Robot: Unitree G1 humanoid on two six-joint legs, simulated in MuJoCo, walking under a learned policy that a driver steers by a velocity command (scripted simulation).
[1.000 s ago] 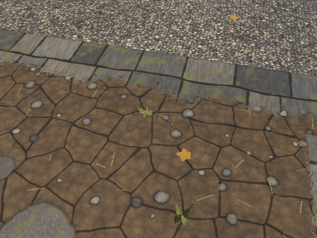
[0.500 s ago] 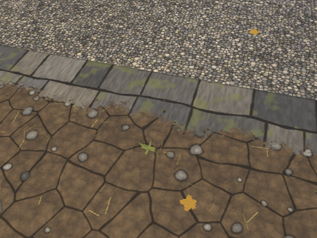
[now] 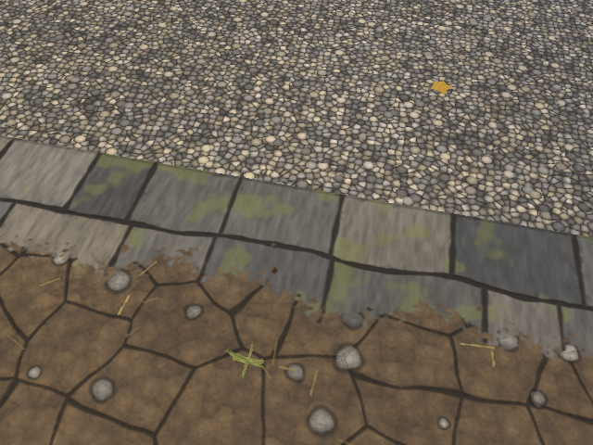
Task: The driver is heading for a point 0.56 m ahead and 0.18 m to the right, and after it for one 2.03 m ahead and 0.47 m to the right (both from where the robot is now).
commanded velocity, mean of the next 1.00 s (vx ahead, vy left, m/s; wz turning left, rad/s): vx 0.50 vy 0.00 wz -0.44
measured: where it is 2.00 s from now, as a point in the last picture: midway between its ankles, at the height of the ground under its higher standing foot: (408, 259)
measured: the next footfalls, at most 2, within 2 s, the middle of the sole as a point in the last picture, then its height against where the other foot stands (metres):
right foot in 0.42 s outside the picture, level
left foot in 0.94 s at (344, 348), level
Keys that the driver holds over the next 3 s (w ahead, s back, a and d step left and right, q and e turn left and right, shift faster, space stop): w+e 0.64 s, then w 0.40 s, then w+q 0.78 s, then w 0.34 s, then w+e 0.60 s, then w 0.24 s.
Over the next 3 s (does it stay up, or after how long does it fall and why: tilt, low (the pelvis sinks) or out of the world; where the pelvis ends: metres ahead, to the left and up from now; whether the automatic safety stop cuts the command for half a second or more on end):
stays up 1.60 -0.35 -0.01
